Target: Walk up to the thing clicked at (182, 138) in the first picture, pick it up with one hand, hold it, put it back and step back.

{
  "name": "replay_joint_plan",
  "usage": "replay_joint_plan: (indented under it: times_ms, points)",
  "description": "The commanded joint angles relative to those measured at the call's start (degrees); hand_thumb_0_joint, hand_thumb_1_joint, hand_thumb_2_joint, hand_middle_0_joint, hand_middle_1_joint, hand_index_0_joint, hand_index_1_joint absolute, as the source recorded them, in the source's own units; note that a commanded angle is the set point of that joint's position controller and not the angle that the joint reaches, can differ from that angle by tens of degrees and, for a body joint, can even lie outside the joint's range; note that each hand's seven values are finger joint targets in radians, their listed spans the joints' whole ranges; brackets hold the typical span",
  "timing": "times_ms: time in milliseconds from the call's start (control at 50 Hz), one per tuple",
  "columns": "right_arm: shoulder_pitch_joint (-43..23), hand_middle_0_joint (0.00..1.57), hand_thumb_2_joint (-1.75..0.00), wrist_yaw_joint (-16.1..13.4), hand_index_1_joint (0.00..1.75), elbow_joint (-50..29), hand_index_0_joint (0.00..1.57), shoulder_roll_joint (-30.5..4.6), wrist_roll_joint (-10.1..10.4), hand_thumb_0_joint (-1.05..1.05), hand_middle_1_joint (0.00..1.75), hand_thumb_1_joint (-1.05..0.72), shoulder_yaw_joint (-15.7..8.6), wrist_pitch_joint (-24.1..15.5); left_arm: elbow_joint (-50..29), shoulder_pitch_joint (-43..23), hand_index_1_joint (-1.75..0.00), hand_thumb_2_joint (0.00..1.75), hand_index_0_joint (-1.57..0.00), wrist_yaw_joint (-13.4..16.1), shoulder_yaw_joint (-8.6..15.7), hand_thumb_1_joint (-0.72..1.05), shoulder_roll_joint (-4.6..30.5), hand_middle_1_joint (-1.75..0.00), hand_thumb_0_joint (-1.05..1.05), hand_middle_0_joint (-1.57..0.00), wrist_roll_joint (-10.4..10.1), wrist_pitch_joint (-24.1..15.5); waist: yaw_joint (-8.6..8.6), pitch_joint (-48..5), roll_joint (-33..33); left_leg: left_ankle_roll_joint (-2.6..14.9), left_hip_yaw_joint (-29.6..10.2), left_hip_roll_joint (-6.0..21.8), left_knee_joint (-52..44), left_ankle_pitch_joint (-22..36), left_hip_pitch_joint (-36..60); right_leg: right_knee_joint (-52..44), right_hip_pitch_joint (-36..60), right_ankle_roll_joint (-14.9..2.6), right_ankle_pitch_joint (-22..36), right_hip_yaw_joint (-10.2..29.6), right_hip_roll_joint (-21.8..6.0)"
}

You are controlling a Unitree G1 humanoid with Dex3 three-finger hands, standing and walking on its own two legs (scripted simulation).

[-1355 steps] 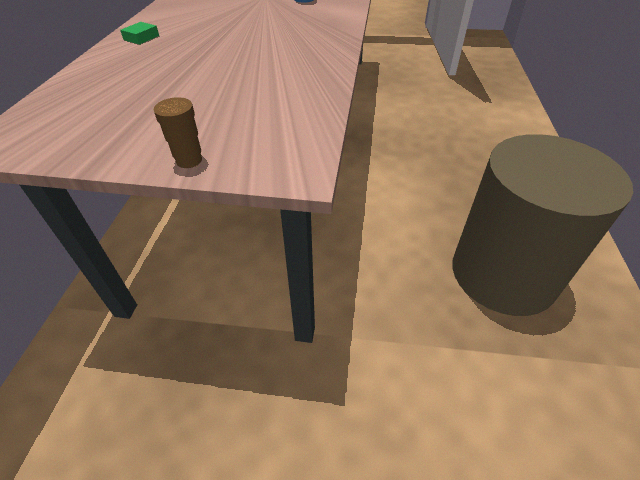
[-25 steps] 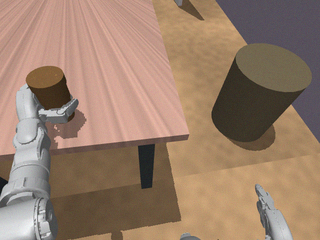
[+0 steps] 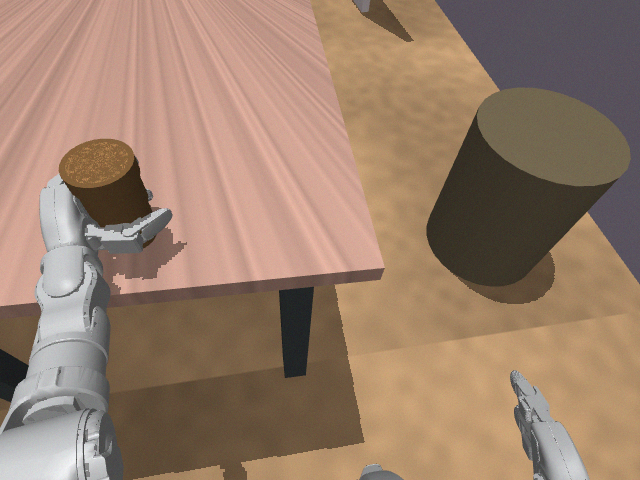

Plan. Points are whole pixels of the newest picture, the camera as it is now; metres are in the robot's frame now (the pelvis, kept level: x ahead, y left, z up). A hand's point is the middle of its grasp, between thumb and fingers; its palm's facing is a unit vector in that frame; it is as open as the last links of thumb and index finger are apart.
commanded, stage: open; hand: left
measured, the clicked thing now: (118, 202) +0.46 +0.21 +0.09
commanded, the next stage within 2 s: withdraw in 0.22 s
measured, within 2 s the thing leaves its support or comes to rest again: neither
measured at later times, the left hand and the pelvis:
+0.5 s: hand (111, 196) +0.46 +0.22 +0.10, palm faces +0.24 -0.97 +0.01, open 17.3 cm; pelvis -0.01 +0.00 +0.00, yaw +0 degrees
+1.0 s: hand out of the picture +0.44 +0.32 +0.19, palm faces +0.35 -0.91 -0.24, open 17.6 cm; pelvis +0.01 +0.00 +0.03, yaw +0 degrees
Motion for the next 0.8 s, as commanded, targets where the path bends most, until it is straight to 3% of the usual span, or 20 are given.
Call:
replay_joint_plan:
  times_ms: [0,40,80,100,120,260,300,320,400,440,480,500,520,540,580,620,660,700,740,780]
  points:
    - [-0.5,0.05,-0.06,-1.0,0.05,-11.2,0.05,-7.9,0.2,0.00,0.05,0.50,-4.3,-3.1,-17.6,-27.5,-0.46,0.28,-0.57,0.0,1.5,-0.52,13.8,-0.46,0.00,-0.57,-0.3,-4.5,0.33,-25.6,6.5,0.79,1.0,-0.5,-6.9,20.4,16.0,-5.7,10.8,-2.62,18.6,-2.3,0.8]
    - [1.8,0.05,-0.06,-1.1,0.05,-9.4,0.05,-7.6,0.0,0.00,0.05,0.51,-4.3,-2.9,-9.8,-23.4,-0.38,0.23,-0.50,0.0,0.1,-0.55,11.0,-0.38,0.00,-0.50,-0.1,-3.8,-1.06,-22.2,3.7,0.99,1.0,-0.5,-6.6,19.3,14.3,-5.8,9.9,-2.45,17.7,-2.5,0.9]
    - [-0.6,0.05,-0.06,-1.2,0.05,-11.3,0.05,-7.7,0.2,0.00,0.05,0.50,-4.3,-3.1,-15.2,-27.1,-0.34,0.21,-0.44,0.3,1.3,-0.56,13.6,-0.33,0.00,-0.44,-0.3,-4.5,0.26,-25.3,6.3,0.67,0.9,-0.6,-6.9,19.7,15.7,-5.4,10.7,-2.64,17.7,-2.4,0.8]
    - [1.2,0.05,-0.06,-1.2,0.05,-10.0,0.05,-7.3,0.0,0.00,0.05,0.50,-4.1,-2.9,-9.4,-24.0,-0.31,0.19,-0.41,0.3,0.3,-0.59,11.3,-0.30,0.00,-0.41,0.1,-3.9,-1.09,-23.3,4.1,0.92,0.9,-0.4,-6.5,20.2,15.1,-5.5,9.7,-2.51,18.1,-2.6,0.9]
    - [1.2,0.05,-0.06,-1.2,0.05,-9.9,0.05,-7.4,0.0,0.00,0.05,0.50,-4.2,-2.8,-13.0,-25.9,-0.26,0.15,-0.36,0.3,0.4,-0.61,12.1,-0.25,0.00,-0.36,-0.1,-4.4,-0.48,-23.8,4.8,0.94,1.0,-0.5,-6.5,20.2,14.9,-5.6,10.3,-2.43,18.7,-2.4,0.9]
    - [0.5,0.05,-0.06,-1.2,0.05,-9.4,0.05,-7.7,-0.1,0.00,0.05,0.52,-4.3,-2.8,-8.8,-24.7,-0.04,0.00,-0.13,0.5,0.4,-0.61,11.6,-0.03,0.00,-0.13,0.2,-4.4,-0.62,-21.1,4.5,0.66,0.8,-0.5,-7.2,17.5,13.7,-5.6,8.5,-2.68,15.8,-2.6,1.0]
    - [-0.7,0.05,-0.06,-1.1,0.05,-11.3,0.05,-7.3,0.0,0.00,0.05,0.51,-3.8,-3.0,-13.7,-28.7,-0.02,0.00,-0.11,0.7,0.8,-0.61,13.3,-0.01,0.00,-0.11,0.3,-5.1,-0.35,-25.0,6.1,0.61,0.8,-0.5,-7.2,17.4,15.4,-5.8,9.4,-2.66,15.8,-2.6,1.0]
    - [0.5,0.05,-0.05,-1.4,0.05,-10.5,0.05,-9.0,-0.1,0.00,0.05,0.54,-5.6,-2.8,-8.9,-26.5,-0.05,0.06,-0.07,0.7,1.8,-0.60,13.4,-0.05,0.00,-0.07,0.1,-4.7,-1.22,-23.2,4.0,0.70,0.7,-0.4,-7.1,17.4,14.4,-5.8,8.8,-2.62,15.7,-2.7,1.0]
    - [1.0,0.05,-0.05,-1.8,0.05,-10.8,0.05,-9.9,0.2,0.00,0.05,0.54,-6.3,-2.6,-12.3,-28.3,-0.06,0.08,-0.06,1.0,3.4,-0.57,17.8,-0.06,0.00,-0.05,0.5,-4.3,-0.22,-25.2,6.2,0.46,0.7,-0.5,-7.8,18.4,16.4,-6.1,11.0,-2.63,16.4,-2.6,1.0]
    - [-1.8,0.05,-0.05,-2.1,0.05,-14.0,0.05,-10.3,0.8,0.00,0.05,0.53,-7.1,-2.6,-19.3,-32.9,-0.05,0.08,-0.05,0.7,3.8,-0.57,20.2,-0.05,0.00,-0.04,0.1,-4.2,0.80,-30.6,8.3,0.25,0.6,-0.5,-8.2,20.9,19.7,-6.2,13.6,-2.75,18.2,-2.5,1.0]
    - [2.3,0.05,-0.05,-2.3,0.05,-8.5,0.05,-8.5,0.9,0.00,0.05,0.53,-5.2,-2.0,-13.7,-28.6,-0.05,0.08,-0.05,0.2,4.5,-0.57,20.5,-0.05,0.00,-0.04,0.0,-2.1,0.75,-24.8,6.4,0.36,0.7,-0.4,-8.6,21.6,17.7,-7.0,13.4,-2.57,18.6,-2.6,1.1]
    - [-0.3,0.05,-0.05,-2.2,0.05,-12.3,0.05,-8.6,1.2,0.00,0.05,0.53,-4.8,-2.2,-18.2,-31.3,-0.05,0.07,-0.05,-0.2,4.4,-0.58,21.9,-0.05,0.00,-0.04,0.0,-1.8,0.99,-27.8,7.0,0.41,1.0,-0.5,-8.8,22.9,18.8,-7.3,15.4,-2.52,20.1,-2.3,1.0]
    - [-1.5,0.05,-0.06,-2.5,0.05,-12.2,0.05,-9.0,1.4,0.00,0.05,0.52,-5.4,-2.2,-19.8,-32.9,-0.05,0.07,-0.05,-0.5,4.8,-0.58,23.1,-0.05,0.00,-0.04,-0.1,-0.8,1.59,-30.0,9.0,0.29,1.1,-0.6,-8.9,25.0,20.5,-7.3,17.0,-2.56,21.7,-2.2,0.9]
    - [0.7,0.05,-0.05,-2.8,0.05,-7.4,0.05,-9.4,1.5,0.00,0.05,0.52,-6.2,-1.7,-14.4,-29.2,-0.05,0.07,-0.06,-0.7,5.8,-0.58,24.4,-0.05,0.00,-0.05,0.1,1.0,1.62,-25.5,8.4,0.39,1.3,-0.7,-9.4,24.4,19.4,-8.0,16.3,-2.45,21.0,-2.3,1.0]
    - [-0.9,0.05,-0.05,-2.6,0.05,-8.3,0.05,-8.5,2.0,0.00,0.05,0.53,-4.7,-1.8,-15.6,-30.0,-0.04,0.05,-0.06,-2.1,4.5,-0.60,23.1,-0.04,0.00,-0.05,-0.3,3.4,1.82,-24.7,7.9,0.22,1.2,-0.5,-10.5,25.1,19.6,-8.8,17.1,-2.67,21.6,-2.3,1.0]
    - [-1.7,0.05,-0.05,-3.1,0.05,-4.4,0.05,-9.5,2.5,0.00,0.05,0.53,-5.6,-1.8,-13.1,-29.6,-0.02,0.02,-0.07,-3.2,6.3,-0.58,26.4,-0.03,0.00,-0.05,-0.5,5.7,2.03,-21.1,7.0,0.43,1.5,-0.6,-11.9,22.4,19.3,-10.5,16.6,-2.51,19.3,-2.3,1.1]
    - [-2.0,0.05,-0.05,-3.0,0.05,-3.4,0.05,-8.1,3.0,0.00,0.05,0.55,-4.0,-2.4,-10.3,-30.6,-0.02,0.02,-0.07,-5.0,4.0,-0.59,24.5,-0.03,0.00,-0.05,-0.6,7.9,1.30,-18.6,6.4,0.61,1.7,-0.7,-12.9,20.3,18.4,-11.6,16.4,-2.43,18.3,-2.4,1.1]
    - [-2.0,0.05,-0.05,-3.3,0.05,0.4,0.05,-8.7,3.4,0.00,0.05,0.56,-4.3,-3.1,-7.0,-27.6,-0.01,0.02,-0.06,-6.7,5.2,-0.57,25.6,-0.03,0.00,-0.04,-1.5,10.0,1.93,-15.5,3.8,0.70,1.5,-0.5,-14.3,18.6,17.4,-12.4,15.8,-2.49,16.5,-2.9,1.3]
    - [-4.5,0.05,-0.04,-3.5,0.05,-2.0,0.05,-9.0,3.8,0.00,0.05,0.56,-3.8,-4.2,-10.0,-31.2,-0.01,0.00,-0.07,-8.7,4.1,-0.59,26.5,-0.02,0.00,-0.05,-1.8,11.1,1.76,-18.9,4.9,0.84,1.8,-0.6,-14.4,19.5,20.1,-12.8,16.6,-2.44,17.5,-2.8,1.1]
    - [-1.0,0.05,-0.04,-3.4,0.05,2.7,0.05,-6.8,4.0,0.00,0.05,0.57,-1.2,-4.5,-2.8,-27.3,-0.01,0.02,-0.06,-10.8,3.2,-0.59,24.0,-0.03,0.00,-0.04,-2.6,12.8,0.91,-14.9,1.5,1.21,1.9,-0.6,-14.4,19.7,18.6,-13.2,15.9,-2.13,18.0,-2.9,1.1]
